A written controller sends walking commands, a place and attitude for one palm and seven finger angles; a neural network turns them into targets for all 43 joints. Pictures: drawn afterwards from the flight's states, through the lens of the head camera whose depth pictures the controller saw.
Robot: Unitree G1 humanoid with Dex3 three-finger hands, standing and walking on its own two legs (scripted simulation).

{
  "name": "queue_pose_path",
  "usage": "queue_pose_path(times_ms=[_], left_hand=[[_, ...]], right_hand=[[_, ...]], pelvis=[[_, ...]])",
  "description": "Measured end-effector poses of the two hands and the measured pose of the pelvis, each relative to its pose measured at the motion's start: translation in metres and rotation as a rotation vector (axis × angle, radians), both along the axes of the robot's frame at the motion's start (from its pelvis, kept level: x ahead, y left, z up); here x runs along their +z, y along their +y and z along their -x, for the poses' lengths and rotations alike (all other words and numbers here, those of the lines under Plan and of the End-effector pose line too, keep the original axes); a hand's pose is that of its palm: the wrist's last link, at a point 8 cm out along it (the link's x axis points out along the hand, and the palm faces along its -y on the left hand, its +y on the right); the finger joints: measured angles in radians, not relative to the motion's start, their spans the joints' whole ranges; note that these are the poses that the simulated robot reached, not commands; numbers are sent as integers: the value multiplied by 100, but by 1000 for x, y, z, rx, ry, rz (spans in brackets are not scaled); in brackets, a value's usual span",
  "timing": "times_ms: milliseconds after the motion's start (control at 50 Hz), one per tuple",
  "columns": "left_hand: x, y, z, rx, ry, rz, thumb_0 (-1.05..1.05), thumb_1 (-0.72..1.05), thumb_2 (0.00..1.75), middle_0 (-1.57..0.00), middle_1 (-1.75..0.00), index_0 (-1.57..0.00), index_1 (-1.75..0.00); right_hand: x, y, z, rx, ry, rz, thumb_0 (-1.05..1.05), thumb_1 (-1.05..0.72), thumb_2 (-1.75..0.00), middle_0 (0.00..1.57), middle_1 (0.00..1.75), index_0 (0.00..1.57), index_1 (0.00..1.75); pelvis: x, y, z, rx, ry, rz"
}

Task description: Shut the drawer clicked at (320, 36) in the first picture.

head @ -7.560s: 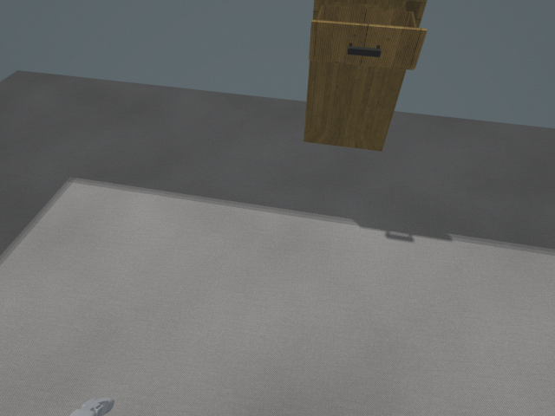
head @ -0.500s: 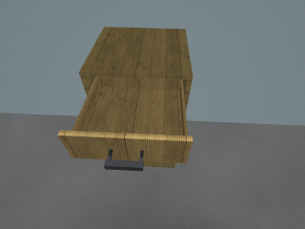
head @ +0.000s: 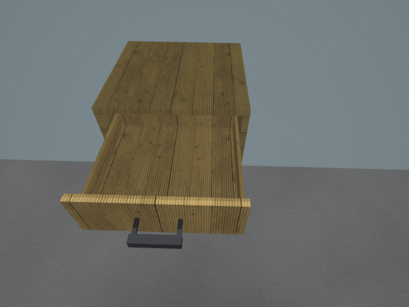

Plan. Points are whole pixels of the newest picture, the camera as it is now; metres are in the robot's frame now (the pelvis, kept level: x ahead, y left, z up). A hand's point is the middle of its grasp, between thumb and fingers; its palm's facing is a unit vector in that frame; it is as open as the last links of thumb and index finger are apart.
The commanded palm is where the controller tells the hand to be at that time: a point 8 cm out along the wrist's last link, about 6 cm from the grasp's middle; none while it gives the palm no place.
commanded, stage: come to a stop and stand still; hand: left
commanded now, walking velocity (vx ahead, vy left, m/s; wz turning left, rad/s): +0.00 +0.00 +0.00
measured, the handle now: (156, 232) +0.29 +0.13 -0.06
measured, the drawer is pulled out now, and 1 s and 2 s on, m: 0.30 0.30 0.30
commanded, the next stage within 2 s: look again from close up in 0.78 s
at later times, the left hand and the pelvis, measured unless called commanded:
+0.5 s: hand out of the picture +0.03 +0.15 -0.17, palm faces +0.02 -0.98 -0.21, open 7.3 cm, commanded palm none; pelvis +0.01 -0.02 +0.00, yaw +0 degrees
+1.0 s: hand out of the picture +0.01 +0.14 -0.17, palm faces +0.03 -0.98 -0.20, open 7.3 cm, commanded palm none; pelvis +0.00 -0.03 +0.00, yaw +1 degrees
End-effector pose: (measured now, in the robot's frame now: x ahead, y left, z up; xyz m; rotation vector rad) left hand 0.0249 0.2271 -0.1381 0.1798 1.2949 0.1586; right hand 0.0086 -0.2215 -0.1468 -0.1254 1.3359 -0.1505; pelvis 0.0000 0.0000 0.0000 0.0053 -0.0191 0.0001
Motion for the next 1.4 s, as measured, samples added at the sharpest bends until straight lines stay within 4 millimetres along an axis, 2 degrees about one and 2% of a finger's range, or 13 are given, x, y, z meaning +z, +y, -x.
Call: queue_pose_path(times_ms=[220, 560, 900, 1400], left_hand=[[1, -10, -11, -4, -6, 2, 0, 92, 90, -20, -30, -20, -30], [1, -27, 7, 13, 41, 11, 0, 92, 90, -20, -30, -20, -30], [-1, -38, 22, 24, 68, 24, 0, 92, 90, -20, -30, -20, -30], [-4, -38, 28, 32, 81, 35, 0, 92, 90, -20, -30, -20, -30]], right_hand=[[3, -15, -10, 10, -2, 10, 0, -91, -90, 20, 30, 20, 30], [3, -27, 10, 5, 66, 1, 0, -91, -90, 20, 30, 20, 30], [3, -27, 24, -2, 95, -10, 0, -91, -90, 20, 30, 20, 30], [4, -19, 29, -10, 101, -14, 0, -91, -90, 20, 30, 20, 30]], pelvis=[[2, -11, -6, 2, 0, -1], [4, -27, -7, 10, 1, 0], [4, -34, -4, 12, 5, 2], [4, -31, -3, 11, 7, 2]])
